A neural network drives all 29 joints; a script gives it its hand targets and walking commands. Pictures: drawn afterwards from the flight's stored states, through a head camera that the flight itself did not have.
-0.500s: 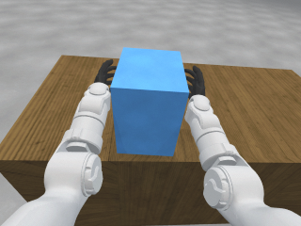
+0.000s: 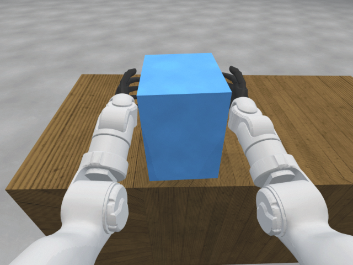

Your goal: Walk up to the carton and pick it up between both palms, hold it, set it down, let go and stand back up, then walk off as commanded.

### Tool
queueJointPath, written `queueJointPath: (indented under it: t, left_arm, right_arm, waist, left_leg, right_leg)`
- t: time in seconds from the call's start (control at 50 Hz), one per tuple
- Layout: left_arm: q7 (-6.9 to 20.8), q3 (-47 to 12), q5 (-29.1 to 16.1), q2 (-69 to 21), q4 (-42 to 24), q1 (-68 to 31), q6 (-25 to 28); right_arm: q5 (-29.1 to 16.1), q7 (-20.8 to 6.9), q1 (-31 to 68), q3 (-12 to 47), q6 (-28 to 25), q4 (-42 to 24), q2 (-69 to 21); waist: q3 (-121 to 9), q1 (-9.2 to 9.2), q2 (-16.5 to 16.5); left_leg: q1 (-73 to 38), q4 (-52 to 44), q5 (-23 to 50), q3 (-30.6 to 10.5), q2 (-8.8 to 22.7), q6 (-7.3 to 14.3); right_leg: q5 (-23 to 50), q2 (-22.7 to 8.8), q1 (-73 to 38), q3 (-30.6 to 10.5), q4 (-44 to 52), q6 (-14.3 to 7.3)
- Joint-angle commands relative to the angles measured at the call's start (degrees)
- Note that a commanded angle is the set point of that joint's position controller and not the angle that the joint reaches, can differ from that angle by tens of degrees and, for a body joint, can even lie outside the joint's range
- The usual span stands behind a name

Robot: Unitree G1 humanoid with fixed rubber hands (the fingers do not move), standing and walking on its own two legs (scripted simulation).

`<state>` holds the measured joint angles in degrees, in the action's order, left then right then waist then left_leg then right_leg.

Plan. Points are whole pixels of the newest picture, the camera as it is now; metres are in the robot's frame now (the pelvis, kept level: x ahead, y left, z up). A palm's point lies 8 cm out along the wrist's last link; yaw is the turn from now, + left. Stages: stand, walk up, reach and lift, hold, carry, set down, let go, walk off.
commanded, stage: reach and lift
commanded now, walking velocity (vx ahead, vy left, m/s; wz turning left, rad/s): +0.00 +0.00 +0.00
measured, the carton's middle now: (181, 115) +0.43 -0.01 +0.17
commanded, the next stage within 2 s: hold in 0.84 s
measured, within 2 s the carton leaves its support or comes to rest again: neither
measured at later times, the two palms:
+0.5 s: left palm (124, 97) +0.42 +0.12 +0.23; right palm (240, 91) +0.41 -0.14 +0.24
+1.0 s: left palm (120, 96) +0.41 +0.12 +0.24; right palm (238, 85) +0.41 -0.13 +0.26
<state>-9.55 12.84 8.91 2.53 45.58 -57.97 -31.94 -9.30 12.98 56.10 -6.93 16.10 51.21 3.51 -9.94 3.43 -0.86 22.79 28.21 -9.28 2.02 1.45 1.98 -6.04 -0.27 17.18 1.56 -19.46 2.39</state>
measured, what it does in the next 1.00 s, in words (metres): stands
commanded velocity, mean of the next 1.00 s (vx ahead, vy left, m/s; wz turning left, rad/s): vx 0.00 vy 0.00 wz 0.00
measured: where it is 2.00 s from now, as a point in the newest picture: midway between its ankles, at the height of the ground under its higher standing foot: outside the picture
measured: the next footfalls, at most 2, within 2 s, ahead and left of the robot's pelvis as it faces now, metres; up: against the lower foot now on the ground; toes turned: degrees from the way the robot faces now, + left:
none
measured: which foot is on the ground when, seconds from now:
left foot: down 0.00-1.00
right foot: down 0.00-1.00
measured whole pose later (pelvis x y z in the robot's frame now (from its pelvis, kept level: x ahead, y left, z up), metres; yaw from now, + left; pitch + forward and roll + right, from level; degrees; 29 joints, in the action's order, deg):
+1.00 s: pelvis +0.00 +0.00 +0.00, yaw +0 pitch +4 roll -3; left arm -11.2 13.3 7.1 1.8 40.3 -58.0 -38.3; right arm -10.6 11.6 61.8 -7.2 23.8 51.2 5.9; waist -11.3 2.3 -1.5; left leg 22.8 28.2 -9.4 2.0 1.5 2.0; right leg -6.0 -0.2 17.2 1.5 -19.5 2.4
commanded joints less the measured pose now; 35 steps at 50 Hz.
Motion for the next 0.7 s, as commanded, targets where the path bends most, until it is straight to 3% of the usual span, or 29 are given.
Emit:
queueJointPath:
  t: [0.0,0.02,0.08,0.14,0.2,0.22,0.24,0.26,0.3,0.34,0.36,0.38,0.46,0.48,0.54,0.6,0.62,0.68]
  left_arm:
    - [5.71,-18.32,-8.93,-49.47,-13.23,-47.79,4.44]
    - [5.40,-20.05,-10.56,-50.45,-16.40,-51.82,5.22]
    - [5.29,-17.30,-9.30,-49.55,-11.99,-52.37,5.32]
    - [5.12,-17.81,-8.96,-49.68,-14.52,-53.12,5.62]
    - [5.01,-17.98,-8.65,-49.27,-16.58,-52.19,5.22]
    - [4.96,-18.28,-9.00,-49.13,-17.83,-51.46,5.04]
    - [5.22,-17.42,-8.65,-48.65,-16.92,-51.36,4.58]
    - [5.17,-17.29,-8.36,-48.28,-16.43,-51.31,4.53]
    - [5.03,-17.69,-9.00,-48.36,-18.18,-51.50,4.15]
    - [4.73,-18.38,-9.01,-48.90,-19.42,-50.88,3.44]
    - [4.96,-17.31,-8.46,-47.78,-17.19,-49.72,2.85]
    - [4.80,-18.60,-8.76,-48.68,-20.57,-50.14,2.83]
    - [4.57,-20.00,-9.91,-48.89,-21.25,-50.87,1.96]
    - [4.55,-18.92,-9.08,-48.18,-20.17,-49.65,1.34]
    - [5.27,-16.86,-8.73,-46.43,-18.28,-50.33,0.74]
    - [5.49,-17.69,-9.68,-46.79,-17.39,-51.47,0.49]
    - [5.29,-18.52,-10.44,-47.71,-19.86,-53.74,0.92]
    - [5.40,-18.93,-10.87,-47.44,-19.09,-53.71,0.71]
  right_arm:
    - [-11.95,-8.57,61.97,18.22,-0.22,-20.47,-38.98]
    - [-11.96,-8.88,62.92,18.50,-0.57,-20.88,-40.67]
    - [-9.79,-9.34,60.71,14.12,0.62,-13.67,-38.75]
    - [-9.30,-9.75,58.49,13.21,0.78,-11.09,-38.93]
    - [-9.45,-9.58,54.33,13.11,1.65,-8.93,-37.65]
    - [-10.22,-9.50,55.01,14.59,1.35,-9.87,-38.44]
    - [-10.05,-9.35,54.52,13.61,1.93,-9.09,-37.06]
    - [-10.76,-9.48,55.88,14.83,1.72,-10.10,-37.85]
    - [-11.71,-9.47,56.18,15.70,1.90,-11.21,-38.45]
    - [-12.42,-9.60,56.73,16.92,2.13,-12.33,-37.87]
    - [-12.36,-9.38,56.83,16.29,2.49,-12.96,-37.28]
    - [-13.22,-9.58,56.70,18.43,2.28,-13.74,-38.94]
    - [-14.66,-9.20,58.86,19.71,2.96,-17.75,-39.30]
    - [-14.92,-9.07,58.40,19.48,3.34,-16.38,-39.17]
    - [-14.11,-8.97,59.33,18.71,3.94,-15.41,-39.67]
    - [-14.07,-8.64,62.74,18.37,3.69,-18.71,-39.95]
    - [-14.50,-8.49,63.07,19.35,3.81,-19.53,-41.13]
    - [-14.47,-8.36,60.88,18.33,4.98,-17.53,-40.29]
  waist:
    - [-31.57,-0.31,-3.10]
    - [-35.48,-0.37,-3.49]
    - [-30.10,0.71,-3.71]
    - [-30.88,0.83,-4.44]
    - [-30.33,2.22,-5.17]
    - [-32.03,1.35,-5.49]
    - [-30.66,2.32,-5.30]
    - [-31.53,0.80,-4.70]
    - [-32.53,1.14,-4.98]
    - [-33.82,0.21,-4.57]
    - [-30.52,0.40,-4.31]
    - [-34.13,-0.45,-4.71]
    - [-35.59,-0.46,-3.82]
    - [-33.76,-0.98,-4.39]
    - [-32.23,-1.51,-1.72]
    - [-33.03,-1.19,-1.96]
    - [-35.78,-1.03,-2.37]
    - [-34.04,0.03,-2.30]
  left_leg:
    - [-25.70,-6.49,5.13,-6.09,-0.94,-4.37]
    - [-25.83,-6.04,5.97,-6.37,-0.85,-4.61]
    - [-21.69,-8.82,-2.50,-6.61,-0.25,-3.82]
    - [-21.21,-9.52,-3.86,-7.51,0.40,-4.13]
    - [-23.14,-8.66,1.76,-7.41,0.33,-5.22]
    - [-22.96,-7.64,4.44,-6.82,-0.25,-4.97]
    - [-23.04,-7.85,3.21,-6.91,-0.06,-5.09]
    - [-22.49,-7.92,2.97,-6.62,-0.23,-4.68]
    - [-23.94,-7.24,4.55,-6.87,-0.59,-4.81]
    - [-25.67,-6.77,6.97,-7.25,-0.24,-5.21]
    - [-24.12,-7.03,5.91,-6.46,-0.67,-4.83]
    - [-25.87,-6.67,8.37,-7.16,-0.36,-4.98]
    - [-26.51,-5.35,10.61,-7.24,-0.67,-5.20]
    - [-25.60,-5.50,10.16,-6.84,-0.95,-4.83]
    - [-23.56,-6.87,4.98,-6.58,-1.02,-3.63]
    - [-23.16,-6.79,4.35,-6.65,-1.08,-3.56]
    - [-24.05,-6.37,5.70,-6.64,-1.12,-3.67]
    - [-23.66,-6.33,4.96,-6.92,-1.14,-3.69]
  right_leg:
    - [-3.50,5.86,-7.26,0.61,2.28,-1.50]
    - [-2.64,6.07,-6.79,0.97,1.83,-1.70]
    - [-6.29,5.89,-7.04,0.41,2.30,-1.69]
    - [-4.49,5.93,-7.97,0.35,1.31,-1.39]
    - [-1.08,6.01,-8.30,-0.01,1.93,-1.50]
    - [-0.06,5.97,-8.55,-0.09,1.77,-1.67]
    - [-1.79,6.03,-8.23,-0.26,2.15,-1.86]
    - [-1.78,5.90,-8.21,-0.20,2.07,-1.36]
    - [-0.66,5.65,-8.54,-0.51,2.23,-1.71]
    - [-1.02,6.10,-7.49,-0.21,2.42,-1.80]
    - [-1.82,5.89,-7.65,-0.45,2.89,-1.85]
    - [-0.01,5.96,-8.13,-0.31,2.36,-1.53]
    - [1.00,5.78,-7.86,-0.61,2.47,-1.54]
    - [0.46,5.75,-7.66,-0.86,2.74,-1.57]
    - [-2.01,5.38,-8.25,-0.81,3.12,-1.16]
    - [-2.12,5.26,-8.17,-0.87,3.00,-1.20]
    - [-0.83,5.30,-8.46,-1.00,2.61,-1.21]
    - [-1.61,5.25,-7.84,-1.00,3.00,-1.15]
